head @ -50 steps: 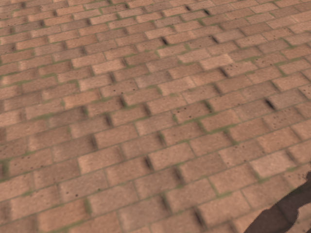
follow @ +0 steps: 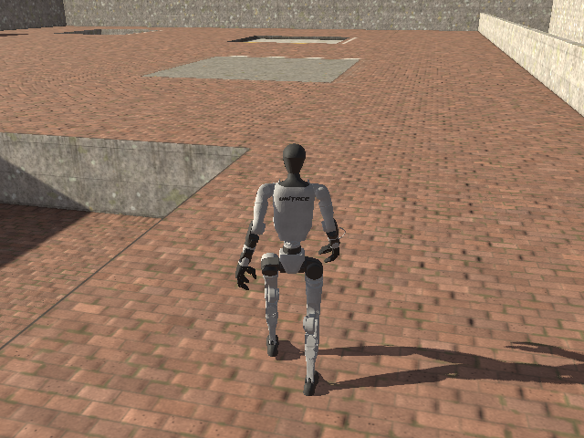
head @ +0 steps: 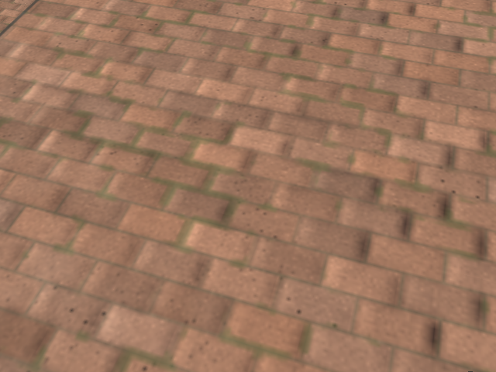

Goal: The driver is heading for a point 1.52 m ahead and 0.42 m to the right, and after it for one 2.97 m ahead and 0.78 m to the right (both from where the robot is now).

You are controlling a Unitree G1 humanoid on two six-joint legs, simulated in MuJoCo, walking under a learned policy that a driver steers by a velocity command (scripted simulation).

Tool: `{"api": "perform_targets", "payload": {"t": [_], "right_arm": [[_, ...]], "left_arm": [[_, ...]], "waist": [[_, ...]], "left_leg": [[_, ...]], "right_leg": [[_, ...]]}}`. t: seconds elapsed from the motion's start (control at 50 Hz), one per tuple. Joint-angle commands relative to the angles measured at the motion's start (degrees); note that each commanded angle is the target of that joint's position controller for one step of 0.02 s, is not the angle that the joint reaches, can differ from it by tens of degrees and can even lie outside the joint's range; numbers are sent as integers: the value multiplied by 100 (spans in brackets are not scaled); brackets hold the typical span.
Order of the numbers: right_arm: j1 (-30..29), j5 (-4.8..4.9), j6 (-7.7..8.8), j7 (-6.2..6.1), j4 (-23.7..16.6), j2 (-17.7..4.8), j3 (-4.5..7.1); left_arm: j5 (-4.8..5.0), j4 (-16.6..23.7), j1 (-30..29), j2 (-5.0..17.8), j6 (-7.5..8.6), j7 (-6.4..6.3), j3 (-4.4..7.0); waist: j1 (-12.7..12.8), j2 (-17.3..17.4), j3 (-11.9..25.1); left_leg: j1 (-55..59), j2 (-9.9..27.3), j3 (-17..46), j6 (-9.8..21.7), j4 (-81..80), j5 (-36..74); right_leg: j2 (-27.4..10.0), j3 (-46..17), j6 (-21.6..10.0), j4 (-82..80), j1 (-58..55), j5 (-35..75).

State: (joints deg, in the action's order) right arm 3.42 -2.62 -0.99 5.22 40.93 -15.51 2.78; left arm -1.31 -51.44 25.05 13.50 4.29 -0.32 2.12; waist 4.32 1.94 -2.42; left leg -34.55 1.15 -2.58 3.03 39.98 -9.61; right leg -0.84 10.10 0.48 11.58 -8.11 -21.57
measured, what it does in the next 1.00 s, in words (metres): walks ahead, turning right: left foot, then right foot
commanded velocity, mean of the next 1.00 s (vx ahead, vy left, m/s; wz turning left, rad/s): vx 0.49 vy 0.00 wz -0.34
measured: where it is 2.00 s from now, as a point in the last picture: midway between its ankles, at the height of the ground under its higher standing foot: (377, 192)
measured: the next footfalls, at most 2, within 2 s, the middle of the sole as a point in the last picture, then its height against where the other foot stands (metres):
left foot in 0.06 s outside the picture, level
right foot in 0.60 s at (309, 359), level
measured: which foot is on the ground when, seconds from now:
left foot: up 0.00-0.04, down 0.06-0.62, up 0.64-1.00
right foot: down 0.00-0.08, up 0.10-0.58, down 0.60-1.00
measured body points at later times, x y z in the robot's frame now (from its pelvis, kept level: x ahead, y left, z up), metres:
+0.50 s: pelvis +0.28 +0.03 +0.00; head +0.31 +0.03 +0.45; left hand +0.45 +0.25 -0.12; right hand +0.23 -0.22 -0.14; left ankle +0.15 +0.10 -0.73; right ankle +0.44 -0.10 -0.69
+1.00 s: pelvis +0.56 -0.03 +0.01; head +0.59 -0.05 +0.46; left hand +0.67 +0.24 -0.11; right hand +0.65 -0.32 -0.09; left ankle +0.78 +0.06 -0.68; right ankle +0.45 -0.05 -0.73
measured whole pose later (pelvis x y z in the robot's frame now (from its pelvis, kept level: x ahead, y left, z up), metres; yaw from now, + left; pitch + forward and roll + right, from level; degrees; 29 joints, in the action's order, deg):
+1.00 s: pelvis +0.56 -0.03 +0.01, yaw -26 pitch +2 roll -1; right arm 3.4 -2.0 1.6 1.2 42.1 -15.0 0.5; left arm -0.4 -50.2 22.8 15.9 2.5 0.3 4.1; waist 4.5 2.2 -2.6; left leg -36.9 5.2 2.5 -3.1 40.1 -3.1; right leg 8.4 -8.0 -6.7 17.8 1.9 -16.7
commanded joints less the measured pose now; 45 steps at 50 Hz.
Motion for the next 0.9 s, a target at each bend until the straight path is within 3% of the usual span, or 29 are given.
{"api": "perform_targets", "payload": {"t": [0.02,0.04,0.06,0.08,0.1,0.12,0.14,0.16,0.2,0.24,0.32,0.38,0.48,0.54,0.56,0.58,0.6,0.62,0.64,0.66,0.68,0.7,0.74,0.76,0.82,0.9], "right_arm": [[-198,-24,159,-114,-417,-300,32],[584,-34,215,-183,-169,-441,98],[1531,-86,278,-263,158,-635,188],[2261,-220,300,-367,271,-1193,331],[2374,0,277,-404,305,-1438,389],[1986,113,273,-454,314,-1326,371],[1646,112,322,-489,393,-984,270],[1378,93,379,-488,426,-649,170],[1069,128,492,-501,476,-328,52],[1197,149,619,-501,578,-337,45],[1440,155,712,-512,765,-337,44],[1569,169,736,-541,881,-274,-1],[2062,167,693,-674,1168,-410,-15],[2031,130,609,-772,1229,-677,28],[1947,102,556,-801,1210,-781,57],[1876,75,503,-800,1165,-861,82],[1706,102,478,-757,1071,-916,96],[1821,72,523,-694,871,-504,12],[1840,192,566,-572,471,-305,-5],[1192,107,646,-543,402,-565,7],[1051,179,729,-512,303,-565,-8],[1132,176,741,-525,370,-553,0],[1319,-3,519,-515,402,-443,-34],[1338,-36,417,-494,375,-392,-40],[904,-25,293,-450,148,-310,-68],[-46,22,295,-425,-187,-304,-105]], "left_arm": [[22,-13,195,1082,9,-37,188],[40,-65,187,1147,-25,-50,181],[84,-37,96,1108,-41,-63,146],[242,245,243,541,-20,30,-18],[239,317,327,563,-16,56,32],[178,411,-333,979,-30,26,173],[217,467,-511,731,24,56,107],[193,343,-381,623,12,80,97],[-4,88,29,473,-189,137,99],[-22,46,45,390,-298,220,126],[7,280,-789,345,-343,285,152],[-4,476,-1369,254,-293,325,102],[-45,848,-2260,144,-269,405,-20],[-59,809,-1871,316,-298,349,37],[-69,705,-1442,421,-300,322,84],[-80,543,-856,594,-274,289,169],[-135,312,-50,814,-228,231,291],[-133,253,287,1374,-238,133,455],[-25,378,0,1758,-295,138,558],[107,376,-174,1515,-333,114,533],[117,396,-482,1250,-331,77,464],[87,384,-712,981,-313,71,395],[129,424,-947,808,-211,39,320],[142,412,-897,839,-143,50,317],[137,363,-649,1068,-61,64,372],[141,325,-213,1078,-101,69,390]], "waist": [[-352,-988,-79],[-735,-958,404],[-1185,-821,951],[-1337,166,1850],[-1165,801,2547],[-1173,59,1787],[-930,33,971],[-678,-94,503],[-344,207,179],[-267,240,102],[-356,239,-300],[-430,172,-392],[-657,93,-456],[-390,326,-30],[-176,413,214],[80,414,555],[526,167,948],[439,-732,1388],[74,-1610,1820],[231,-481,1192],[27,-237,584],[-283,179,159],[-580,105,103],[-624,9,151],[-556,-216,86],[-156,-497,19]], "left_leg": [[1011,-574,-570,428,-597,-469],[1978,-743,-543,593,-898,-398],[3441,-590,-261,737,-1200,-88],[5486,1115,1844,1239,-1424,-1303],[5861,2450,4291,1632,-2114,-510],[5139,2133,3378,1462,-2098,344],[4221,1911,2443,1301,-2221,895],[3540,1601,1815,987,-2450,1112],[2745,1205,1048,667,-2816,1053],[2604,1123,748,633,-3085,1185],[2718,991,96,497,-3406,1405],[2900,899,-351,396,-3341,2056],[3734,1104,-765,274,-3047,3431],[4308,1229,-988,137,-1960,5941],[4318,1284,-1027,136,-1262,6420],[4124,1319,-1003,178,-303,6208],[3419,1172,-1074,159,1134,5010],[2019,649,-1074,68,2996,996],[-327,-599,-114,-181,4695,-2281],[-1006,-88,646,-103,4580,-1602],[-923,148,598,-104,4082,-1046],[-581,330,544,-154,3542,-852],[111,490,535,-366,2941,-800],[222,484,464,-448,2752,-813],[56,493,263,-632,1956,-335],[-231,374,217,-696,680,574]], "right_leg": [[-1408,-282,-782,840,337,6310],[-1381,-156,-719,1788,452,6783],[-1261,12,-613,2992,1211,6026],[-774,5,-400,4981,3181,3196],[134,-585,-314,6592,4130,-769],[-99,-1337,-405,6795,4464,-284],[-273,-1405,-459,6463,4446,48],[-461,-1377,-482,5924,4215,229],[-529,-1327,-406,5480,3692,445],[-460,-1278,-370,5425,3742,699],[-485,-1229,-279,4916,4614,1581],[-392,-1002,-265,3995,4706,2222],[-153,-331,-503,2647,4494,2297],[359,0,-860,2479,3795,1442],[519,12,-1009,2460,3340,1102],[637,-115,-1181,2275,2650,858],[579,-466,-1425,1695,1469,900],[-823,-2213,-1813,1697,225,893],[-1896,-5441,-2894,855,-1092,953],[-1755,-4810,-2628,488,-693,782],[-1632,-4145,-2385,330,115,1070],[-1355,-3618,-2097,218,852,1757],[-868,-2852,-1864,115,1637,2594],[-741,-2683,-1849,111,1772,2938],[-468,-2412,-1728,25,1967,3183],[-302,-2466,-1440,143,1606,3066]]}}
Keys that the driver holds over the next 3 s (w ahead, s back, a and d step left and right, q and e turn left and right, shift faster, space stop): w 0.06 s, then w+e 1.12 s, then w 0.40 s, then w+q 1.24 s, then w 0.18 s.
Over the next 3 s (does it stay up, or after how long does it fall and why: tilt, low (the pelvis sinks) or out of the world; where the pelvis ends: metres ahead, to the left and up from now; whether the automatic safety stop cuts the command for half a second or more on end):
stays up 1.51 -0.46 0.02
